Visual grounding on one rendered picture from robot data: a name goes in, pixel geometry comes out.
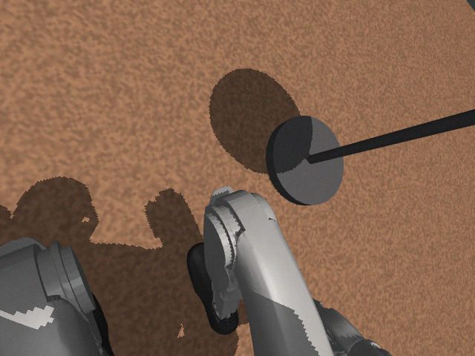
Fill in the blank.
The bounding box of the left robot foot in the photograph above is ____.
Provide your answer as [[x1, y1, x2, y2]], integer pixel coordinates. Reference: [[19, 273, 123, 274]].
[[91, 292, 114, 356]]

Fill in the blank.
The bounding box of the right robot foot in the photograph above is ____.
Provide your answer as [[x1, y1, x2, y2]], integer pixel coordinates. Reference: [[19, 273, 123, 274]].
[[187, 243, 238, 334]]

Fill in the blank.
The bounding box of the floor lamp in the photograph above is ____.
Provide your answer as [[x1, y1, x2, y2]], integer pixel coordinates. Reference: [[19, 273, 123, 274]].
[[266, 109, 475, 205]]

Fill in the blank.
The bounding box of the right robot hand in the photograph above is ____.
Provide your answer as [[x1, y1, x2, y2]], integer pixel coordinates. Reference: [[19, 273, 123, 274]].
[[313, 299, 365, 356]]

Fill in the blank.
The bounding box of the right robot arm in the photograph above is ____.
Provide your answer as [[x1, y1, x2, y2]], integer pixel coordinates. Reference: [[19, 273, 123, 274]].
[[348, 339, 392, 356]]

